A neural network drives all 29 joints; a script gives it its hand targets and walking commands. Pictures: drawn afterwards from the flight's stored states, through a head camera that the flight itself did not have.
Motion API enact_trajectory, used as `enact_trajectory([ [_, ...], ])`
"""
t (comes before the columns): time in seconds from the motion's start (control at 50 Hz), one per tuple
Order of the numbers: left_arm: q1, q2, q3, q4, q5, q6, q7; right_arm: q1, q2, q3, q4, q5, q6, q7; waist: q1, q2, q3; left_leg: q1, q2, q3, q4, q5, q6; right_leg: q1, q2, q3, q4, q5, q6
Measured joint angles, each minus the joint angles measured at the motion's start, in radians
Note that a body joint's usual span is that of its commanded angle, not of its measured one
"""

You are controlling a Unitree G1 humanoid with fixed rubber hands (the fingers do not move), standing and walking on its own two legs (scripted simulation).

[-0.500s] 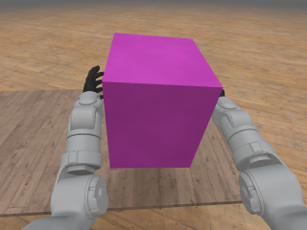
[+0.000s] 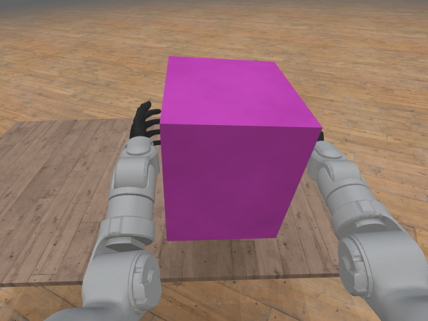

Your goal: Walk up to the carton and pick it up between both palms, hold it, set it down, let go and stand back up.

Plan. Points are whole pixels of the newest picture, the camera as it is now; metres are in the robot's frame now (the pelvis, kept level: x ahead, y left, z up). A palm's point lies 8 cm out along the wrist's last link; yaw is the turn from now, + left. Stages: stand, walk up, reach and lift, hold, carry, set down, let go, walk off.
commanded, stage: set down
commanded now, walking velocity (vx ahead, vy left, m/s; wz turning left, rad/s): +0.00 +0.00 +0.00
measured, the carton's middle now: (222, 147) +0.45 +0.02 +0.14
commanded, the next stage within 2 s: none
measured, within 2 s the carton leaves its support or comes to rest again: neither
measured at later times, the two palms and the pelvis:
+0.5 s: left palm (142, 158) +0.38 +0.17 +0.17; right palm (302, 147) +0.44 -0.15 +0.15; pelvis +0.00 -0.03 +0.00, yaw +1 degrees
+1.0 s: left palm (150, 169) +0.39 +0.17 +0.13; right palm (300, 158) +0.45 -0.15 +0.11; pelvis +0.01 -0.02 +0.00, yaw -1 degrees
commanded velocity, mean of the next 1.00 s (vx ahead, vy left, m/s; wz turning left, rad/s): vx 0.00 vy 0.00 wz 0.00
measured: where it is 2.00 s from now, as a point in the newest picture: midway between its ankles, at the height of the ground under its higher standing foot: outside the picture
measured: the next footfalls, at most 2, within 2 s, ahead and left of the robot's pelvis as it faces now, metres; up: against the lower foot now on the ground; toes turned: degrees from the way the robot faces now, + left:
none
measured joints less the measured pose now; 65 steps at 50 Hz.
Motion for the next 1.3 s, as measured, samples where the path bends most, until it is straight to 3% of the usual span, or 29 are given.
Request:
enact_trajectory([
  [0.16,-0.043,-0.002,0.020,0.084,0.003,-0.055,0.009,-0.057,-0.011,-0.044,0.096,-0.052,-0.050,0.025,0.029,-0.015,0.010,-0.010,0.014,0.003,-0.039,0.028,-0.017,-0.031,0.013,0.003,0.000,0.011,-0.017],
  [0.34,0.006,-0.015,0.040,0.046,-0.003,-0.102,0.000,-0.037,-0.011,0.020,0.057,-0.029,-0.070,0.008,0.061,-0.010,0.002,-0.045,0.033,-0.002,-0.052,0.038,-0.036,-0.070,0.031,-0.002,-0.003,0.016,-0.033],
  [0.44,0.040,-0.022,0.056,0.011,-0.007,-0.110,-0.008,-0.032,0.005,0.021,0.044,-0.040,-0.070,0.001,0.062,0.001,-0.005,-0.054,0.032,-0.020,-0.058,0.041,-0.040,-0.073,0.030,-0.020,-0.009,0.012,-0.036],
  [0.62,0.037,-0.004,0.045,0.051,-0.003,-0.126,-0.019,-0.021,0.030,-0.036,0.066,-0.098,-0.091,0.002,0.062,-0.027,0.015,-0.062,0.027,-0.034,-0.066,0.044,-0.043,-0.084,0.025,-0.034,0.001,0.000,-0.039],
  [0.8,0.108,-0.056,0.032,-0.031,-0.007,-0.149,0.015,0.000,0.003,0.000,0.070,-0.083,-0.141,0.039,0.076,-0.014,-0.009,-0.097,0.023,-0.012,-0.054,0.032,-0.037,-0.118,0.021,-0.013,-0.006,0.005,-0.029],
  [0.98,0.102,-0.083,0.027,-0.031,-0.015,-0.134,0.046,-0.012,-0.025,0.000,0.104,-0.091,-0.147,0.071,0.099,-0.001,-0.003,-0.109,0.025,0.011,-0.067,0.041,-0.031,-0.139,0.022,0.010,-0.018,0.021,-0.025],
  [1.3,0.032,-0.102,0.104,0.128,0.024,-0.276,0.028,-0.049,-0.023,-0.136,0.181,-0.245,-0.227,0.086,0.163,-0.008,-0.015,-0.186,0.036,0.018,-0.092,0.078,-0.041,-0.230,0.033,0.015,-0.019,0.050,-0.037],
])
